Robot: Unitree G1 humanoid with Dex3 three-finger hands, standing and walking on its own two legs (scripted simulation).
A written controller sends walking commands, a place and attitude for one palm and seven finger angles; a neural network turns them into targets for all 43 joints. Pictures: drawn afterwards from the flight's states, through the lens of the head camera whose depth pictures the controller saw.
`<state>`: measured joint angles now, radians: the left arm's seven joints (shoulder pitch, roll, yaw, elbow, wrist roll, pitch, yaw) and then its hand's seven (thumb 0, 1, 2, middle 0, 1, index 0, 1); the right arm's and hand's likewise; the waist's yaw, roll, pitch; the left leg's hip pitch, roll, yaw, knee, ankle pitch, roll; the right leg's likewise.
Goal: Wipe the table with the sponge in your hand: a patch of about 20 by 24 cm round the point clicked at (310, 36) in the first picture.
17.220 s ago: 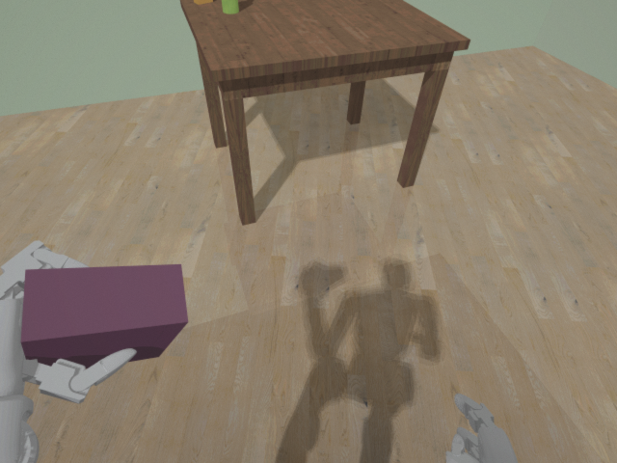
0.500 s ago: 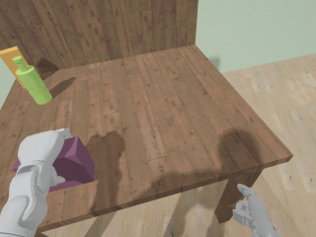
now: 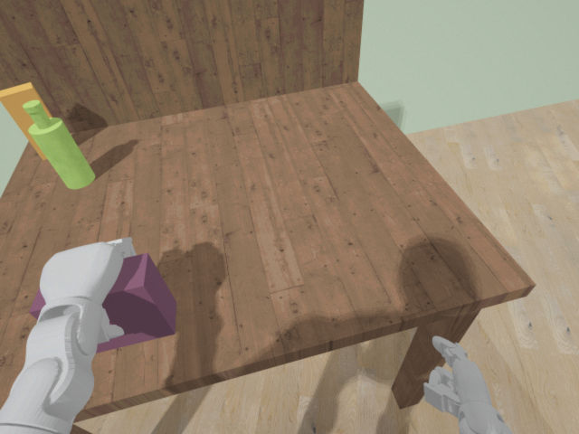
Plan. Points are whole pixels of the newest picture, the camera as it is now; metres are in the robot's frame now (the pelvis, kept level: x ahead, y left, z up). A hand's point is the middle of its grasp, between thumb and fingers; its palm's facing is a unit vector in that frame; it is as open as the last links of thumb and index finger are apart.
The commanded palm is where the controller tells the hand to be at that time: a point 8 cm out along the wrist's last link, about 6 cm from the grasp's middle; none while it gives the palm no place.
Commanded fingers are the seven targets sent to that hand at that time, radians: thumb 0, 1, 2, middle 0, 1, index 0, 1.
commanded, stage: lower the sponge onto the table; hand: left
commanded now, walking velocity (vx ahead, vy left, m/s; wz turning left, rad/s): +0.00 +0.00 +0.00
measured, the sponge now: (119, 314) +0.24 +0.30 +0.03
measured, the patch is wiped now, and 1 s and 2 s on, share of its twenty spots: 0.00 0.15 0.30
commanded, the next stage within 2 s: wipe forward along the first lane in 0.88 s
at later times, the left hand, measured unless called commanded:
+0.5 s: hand (105, 308) +0.23 +0.31 +0.06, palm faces -0.04 -0.08 -1.00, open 10.1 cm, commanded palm +0.21 +0.30 +0.12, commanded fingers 0.00 0.10 1.30 -1.20 -1.60 -1.20 -1.60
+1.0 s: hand (106, 309) +0.23 +0.31 +0.05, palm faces -0.05 -0.06 -1.00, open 10.1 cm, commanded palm +0.22 +0.30 +0.10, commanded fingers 0.00 0.10 1.30 -1.20 -1.60 -1.20 -1.60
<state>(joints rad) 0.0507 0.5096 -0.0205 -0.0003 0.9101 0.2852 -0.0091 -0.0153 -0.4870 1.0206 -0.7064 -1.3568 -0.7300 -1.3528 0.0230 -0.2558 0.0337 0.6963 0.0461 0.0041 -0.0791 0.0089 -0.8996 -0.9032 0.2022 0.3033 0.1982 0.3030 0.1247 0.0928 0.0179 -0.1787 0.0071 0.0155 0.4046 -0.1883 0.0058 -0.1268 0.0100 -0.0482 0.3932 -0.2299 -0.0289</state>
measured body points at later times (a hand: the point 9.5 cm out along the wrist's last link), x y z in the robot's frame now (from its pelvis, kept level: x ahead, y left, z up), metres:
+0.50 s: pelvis +0.00 +0.00 +0.00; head +0.00 -0.03 +0.45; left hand +0.23 +0.31 +0.11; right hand +0.24 -0.21 -0.09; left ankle +0.02 +0.12 -0.74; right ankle -0.01 -0.10 -0.74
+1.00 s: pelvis +0.00 +0.00 +0.00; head +0.00 -0.03 +0.45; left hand +0.23 +0.31 +0.10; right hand +0.23 -0.21 -0.10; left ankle +0.02 +0.12 -0.74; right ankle -0.01 -0.10 -0.74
